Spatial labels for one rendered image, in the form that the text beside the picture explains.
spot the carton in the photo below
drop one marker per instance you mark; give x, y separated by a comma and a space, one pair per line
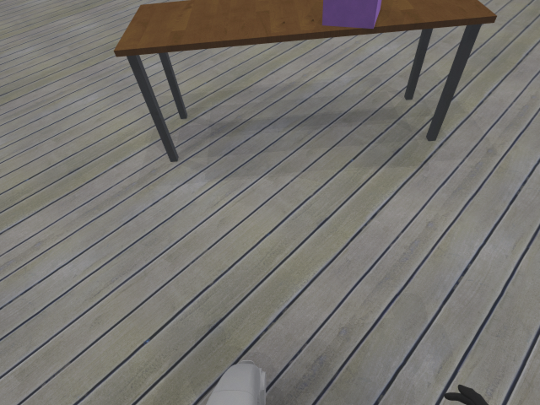
351, 13

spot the robot left thigh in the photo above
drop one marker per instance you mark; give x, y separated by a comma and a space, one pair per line
241, 384

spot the table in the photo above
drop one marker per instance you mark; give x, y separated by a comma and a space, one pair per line
204, 24

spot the right robot hand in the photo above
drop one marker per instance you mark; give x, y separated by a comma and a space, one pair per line
467, 396

